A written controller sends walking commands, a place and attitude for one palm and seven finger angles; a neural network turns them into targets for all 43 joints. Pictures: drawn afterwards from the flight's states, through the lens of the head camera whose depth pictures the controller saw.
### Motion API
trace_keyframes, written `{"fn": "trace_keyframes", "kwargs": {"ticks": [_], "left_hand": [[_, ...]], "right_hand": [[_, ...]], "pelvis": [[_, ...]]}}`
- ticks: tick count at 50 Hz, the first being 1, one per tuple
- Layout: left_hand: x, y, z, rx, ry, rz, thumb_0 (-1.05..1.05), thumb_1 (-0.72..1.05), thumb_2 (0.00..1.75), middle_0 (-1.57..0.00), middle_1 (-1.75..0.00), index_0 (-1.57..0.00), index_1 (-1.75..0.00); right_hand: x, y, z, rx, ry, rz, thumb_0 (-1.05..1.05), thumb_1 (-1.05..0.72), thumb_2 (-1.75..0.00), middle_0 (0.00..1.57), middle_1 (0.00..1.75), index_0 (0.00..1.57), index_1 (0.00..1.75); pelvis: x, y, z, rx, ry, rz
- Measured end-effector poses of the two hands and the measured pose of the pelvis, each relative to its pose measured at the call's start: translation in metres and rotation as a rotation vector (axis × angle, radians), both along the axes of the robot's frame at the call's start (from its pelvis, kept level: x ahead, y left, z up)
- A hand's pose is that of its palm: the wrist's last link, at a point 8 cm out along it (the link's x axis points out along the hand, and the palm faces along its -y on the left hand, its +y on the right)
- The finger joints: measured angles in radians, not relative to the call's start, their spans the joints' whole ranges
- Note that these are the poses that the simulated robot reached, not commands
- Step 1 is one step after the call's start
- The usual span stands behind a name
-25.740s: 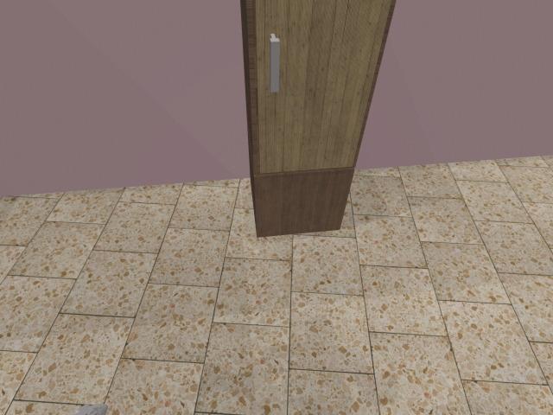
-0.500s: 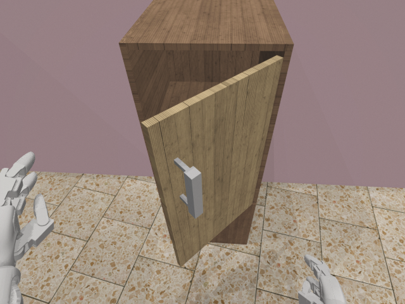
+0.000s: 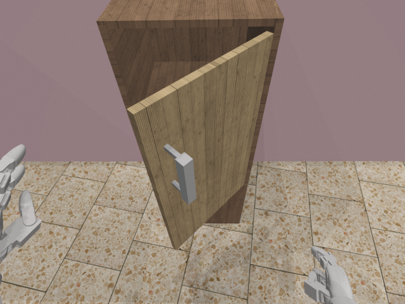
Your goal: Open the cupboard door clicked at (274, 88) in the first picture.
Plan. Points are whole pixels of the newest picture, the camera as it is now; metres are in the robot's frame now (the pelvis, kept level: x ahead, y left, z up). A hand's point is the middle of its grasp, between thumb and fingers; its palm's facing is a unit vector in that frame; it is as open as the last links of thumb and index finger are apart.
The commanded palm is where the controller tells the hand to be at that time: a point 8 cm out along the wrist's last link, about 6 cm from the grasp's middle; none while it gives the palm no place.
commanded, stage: step back with the hand held close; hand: left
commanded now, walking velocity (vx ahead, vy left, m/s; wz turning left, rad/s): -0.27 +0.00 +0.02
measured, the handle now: (179, 174) +0.35 +0.08 +0.07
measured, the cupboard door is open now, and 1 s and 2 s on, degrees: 46 46 46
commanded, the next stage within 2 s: stop stepping back and stand still in 0.74 s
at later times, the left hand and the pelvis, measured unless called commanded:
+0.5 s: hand out of the picture +0.08 +0.30 +0.16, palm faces +0.47 -0.75 -0.47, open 7.4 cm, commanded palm +0.02 +0.34 +0.18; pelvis -0.10 +0.03 -0.01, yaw +3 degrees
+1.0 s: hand out of the picture -0.03 +0.34 +0.16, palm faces +0.51 -0.77 -0.38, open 7.4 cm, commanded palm -0.08 +0.37 +0.18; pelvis -0.21 +0.06 -0.01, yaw +2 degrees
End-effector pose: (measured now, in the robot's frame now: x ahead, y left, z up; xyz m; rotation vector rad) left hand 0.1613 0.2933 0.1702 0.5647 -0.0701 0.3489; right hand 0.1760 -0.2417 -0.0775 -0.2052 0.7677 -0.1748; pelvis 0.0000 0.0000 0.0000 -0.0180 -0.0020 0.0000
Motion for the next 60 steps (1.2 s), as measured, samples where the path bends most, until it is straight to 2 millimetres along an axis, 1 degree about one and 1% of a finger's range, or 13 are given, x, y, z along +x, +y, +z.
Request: {"fn": "trace_keyframes", "kwargs": {"ticks": [5,10,18,25,30,34,38,41,45,49,53,56,60], "left_hand": [[-0.014,0.009,0.004,0.017,-0.026,-0.025,0.02,0.89,0.9,-0.22,-0.31,-0.21,-0.3],[-0.036,0.019,0.008,0.029,-0.075,-0.033,0.01,0.89,0.9,-0.22,-0.31,-0.21,-0.3],[-0.083,0.034,0.005,0.048,-0.117,0.012,0.01,0.89,0.9,-0.22,-0.31,-0.21,-0.3],[-0.13,0.039,0.008,0.04,-0.178,0.054,0.01,0.89,0.9,-0.22,-0.31,-0.21,-0.3],[-0.142,0.053,0.003,0.01,-0.25,0.053,0.01,0.89,0.9,-0.22,-0.31,-0.21,-0.3],[-0.152,0.063,0.012,0.036,-0.284,0.044,0.02,0.89,0.9,-0.22,-0.31,-0.21,-0.3],[-0.181,0.061,0.02,0.049,-0.311,0.03,0.02,0.89,0.9,-0.21,-0.31,-0.21,-0.3],[-0.209,0.055,0.019,0.085,-0.303,0.021,0.01,0.89,0.9,-0.21,-0.31,-0.21,-0.3],[-0.234,0.058,0.013,0.028,-0.263,0.034,0.01,0.89,0.9,-0.21,-0.31,-0.21,-0.3],[-0.24,0.078,0.002,-0.029,-0.241,0.078,0.01,0.88,0.9,-0.22,-0.31,-0.21,-0.3],[-0.234,0.093,-0.001,-0.062,-0.258,0.063,0.01,0.89,0.9,-0.21,-0.31,-0.21,-0.3],[-0.238,0.087,0.008,-0.055,-0.245,0.007,0.02,0.89,0.9,-0.21,-0.31,-0.2,-0.3],[-0.255,0.071,0.019,-0.022,-0.192,-0.078,0.02,0.89,0.9,-0.21,-0.31,-0.2,-0.3]], "right_hand": [[-0.024,0.007,0.002,-0.016,0.009,-0.016,0.01,-0.91,-0.9,0.2,0.3,0.2,0.3],[-0.05,0.018,0.003,-0.023,0.002,-0.01,0.01,-0.91,-0.9,0.2,0.3,0.2,0.3],[-0.087,0.036,-0.005,-0.02,-0.007,0.038,0.01,-0.91,-0.9,0.2,0.3,0.2,0.3],[-0.112,0.046,-0.014,-0.03,0.011,0.091,0.01,-0.91,-0.9,0.2,0.3,0.21,0.3],[-0.13,0.05,-0.015,-0.074,0.005,0.073,0.01,-0.91,-0.9,0.2,0.3,0.21,0.3],[-0.145,0.061,-0.01,-0.055,-0.03,0.082,0.01,-0.91,-0.9,0.2,0.3,0.2,0.3],[-0.157,0.072,-0.007,-0.005,-0.062,0.121,0.01,-0.91,-0.9,0.2,0.3,0.2,0.3],[-0.164,0.078,-0.014,0.021,-0.09,0.153,0.01,-0.91,-0.9,0.2,0.3,0.2,0.3],[-0.191,0.084,-0.017,0.008,-0.008,0.157,0.01,-0.91,-0.9,0.2,0.3,0.21,0.3],[-0.217,0.088,-0.006,-0.036,-0.002,0.128,0.01,-0.91,-0.9,0.2,0.3,0.21,0.3],[-0.24,0.092,0.004,-0.05,-0.045,0.102,0.01,-0.91,-0.9,0.2,0.3,0.21,0.3],[-0.262,0.096,0.017,-0.029,-0.081,0.079,0.01,-0.91,-0.9,0.2,0.3,0.21,0.3],[-0.292,0.095,0.027,-0.007,-0.082,0.037,0.01,-0.91,-0.9,0.2,0.3,0.21,0.3]], "pelvis": [[-0.018,0.008,-0.001,-0.007,-0.001,-0.004],[-0.039,0.016,-0.004,-0.019,-0.006,-0.001],[-0.074,0.024,-0.009,-0.037,-0.01,0.036],[-0.1,0.029,-0.014,-0.043,-0.026,0.06],[-0.118,0.041,-0.02,-0.061,-0.052,0.059],[-0.141,0.042,-0.02,-0.083,-0.048,0.081],[-0.162,0.039,-0.02,-0.075,-0.014,0.096],[-0.183,0.038,-0.029,-0.024,0.02,0.065],[-0.198,0.049,-0.019,-0.023,-0.004,0.054],[-0.206,0.06,-0.012,-0.011,-0.004,0.031],[-0.232,0.07,-0.009,0.003,-0.029,0.025],[-0.248,0.072,-0.001,-0.009,-0.033,0.012],[-0.261,0.072,0.01,-0.018,-0.013,-0.014]]}}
